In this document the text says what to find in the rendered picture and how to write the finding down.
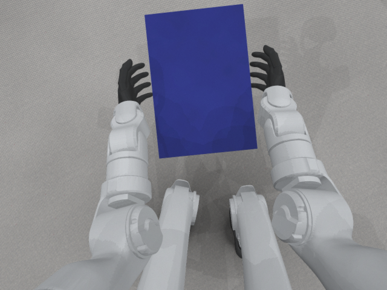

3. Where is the robot left hand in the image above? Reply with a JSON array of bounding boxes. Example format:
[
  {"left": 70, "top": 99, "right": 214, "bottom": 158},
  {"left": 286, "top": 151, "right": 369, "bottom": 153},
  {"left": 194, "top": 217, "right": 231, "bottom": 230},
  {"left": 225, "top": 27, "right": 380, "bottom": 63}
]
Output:
[{"left": 118, "top": 59, "right": 153, "bottom": 105}]

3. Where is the robot right hand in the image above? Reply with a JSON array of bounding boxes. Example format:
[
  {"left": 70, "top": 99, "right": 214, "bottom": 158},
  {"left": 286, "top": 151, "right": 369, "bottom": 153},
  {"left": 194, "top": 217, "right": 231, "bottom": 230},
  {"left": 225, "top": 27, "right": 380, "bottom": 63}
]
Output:
[{"left": 250, "top": 45, "right": 285, "bottom": 92}]

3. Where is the robot left thigh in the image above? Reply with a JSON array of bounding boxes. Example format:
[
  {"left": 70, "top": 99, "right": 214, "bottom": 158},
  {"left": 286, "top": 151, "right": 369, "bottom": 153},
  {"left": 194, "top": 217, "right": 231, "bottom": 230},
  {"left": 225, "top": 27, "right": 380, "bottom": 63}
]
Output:
[{"left": 137, "top": 185, "right": 200, "bottom": 290}]

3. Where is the robot right forearm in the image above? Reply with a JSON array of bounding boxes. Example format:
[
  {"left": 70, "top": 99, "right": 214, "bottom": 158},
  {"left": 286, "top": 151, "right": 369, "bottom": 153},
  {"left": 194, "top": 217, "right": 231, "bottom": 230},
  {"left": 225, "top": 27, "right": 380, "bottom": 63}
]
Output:
[{"left": 258, "top": 86, "right": 352, "bottom": 214}]

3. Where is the carton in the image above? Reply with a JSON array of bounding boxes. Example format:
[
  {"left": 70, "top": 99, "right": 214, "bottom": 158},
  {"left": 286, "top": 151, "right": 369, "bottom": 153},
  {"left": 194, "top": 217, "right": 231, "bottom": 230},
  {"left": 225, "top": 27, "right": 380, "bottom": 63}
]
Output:
[{"left": 145, "top": 4, "right": 258, "bottom": 158}]

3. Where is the robot right thigh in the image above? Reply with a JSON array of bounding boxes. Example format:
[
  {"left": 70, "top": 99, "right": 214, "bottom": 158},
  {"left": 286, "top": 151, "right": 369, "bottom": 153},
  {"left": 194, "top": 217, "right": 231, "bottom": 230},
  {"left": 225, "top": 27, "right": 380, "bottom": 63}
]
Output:
[{"left": 229, "top": 192, "right": 292, "bottom": 290}]

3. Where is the robot left forearm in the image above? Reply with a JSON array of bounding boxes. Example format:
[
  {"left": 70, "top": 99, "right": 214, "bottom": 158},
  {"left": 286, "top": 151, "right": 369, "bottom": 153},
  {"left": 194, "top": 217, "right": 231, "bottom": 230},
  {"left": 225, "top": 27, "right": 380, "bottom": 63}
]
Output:
[{"left": 89, "top": 101, "right": 152, "bottom": 248}]

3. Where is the robot thigh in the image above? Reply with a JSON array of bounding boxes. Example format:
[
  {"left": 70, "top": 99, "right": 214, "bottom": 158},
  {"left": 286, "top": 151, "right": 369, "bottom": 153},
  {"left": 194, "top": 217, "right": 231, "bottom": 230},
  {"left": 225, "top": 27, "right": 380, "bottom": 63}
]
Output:
[
  {"left": 137, "top": 185, "right": 200, "bottom": 290},
  {"left": 229, "top": 192, "right": 292, "bottom": 290}
]

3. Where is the left robot upper arm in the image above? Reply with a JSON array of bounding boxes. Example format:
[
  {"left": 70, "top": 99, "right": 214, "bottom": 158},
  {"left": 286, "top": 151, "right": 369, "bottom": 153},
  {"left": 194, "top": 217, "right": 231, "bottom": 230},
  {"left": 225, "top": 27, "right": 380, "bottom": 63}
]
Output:
[{"left": 34, "top": 204, "right": 163, "bottom": 290}]

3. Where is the right robot upper arm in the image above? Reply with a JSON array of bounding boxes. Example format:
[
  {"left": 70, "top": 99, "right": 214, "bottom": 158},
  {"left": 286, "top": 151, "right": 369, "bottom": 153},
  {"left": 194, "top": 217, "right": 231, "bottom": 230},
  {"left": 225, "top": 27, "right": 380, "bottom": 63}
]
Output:
[{"left": 272, "top": 188, "right": 387, "bottom": 290}]

